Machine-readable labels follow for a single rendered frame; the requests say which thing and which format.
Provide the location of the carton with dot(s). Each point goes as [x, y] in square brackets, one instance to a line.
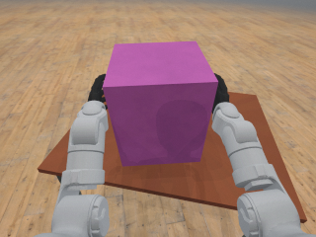
[160, 97]

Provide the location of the robot left upper arm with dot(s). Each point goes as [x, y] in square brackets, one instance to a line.
[80, 216]

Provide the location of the robot right upper arm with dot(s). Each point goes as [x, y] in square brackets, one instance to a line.
[268, 213]

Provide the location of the table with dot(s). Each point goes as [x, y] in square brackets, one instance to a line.
[209, 181]

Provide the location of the right robot forearm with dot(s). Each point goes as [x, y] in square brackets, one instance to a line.
[251, 169]

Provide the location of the robot right hand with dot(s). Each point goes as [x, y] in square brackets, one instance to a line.
[221, 95]

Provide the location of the left robot forearm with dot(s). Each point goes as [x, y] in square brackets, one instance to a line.
[86, 148]

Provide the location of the robot left hand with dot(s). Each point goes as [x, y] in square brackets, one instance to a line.
[96, 90]

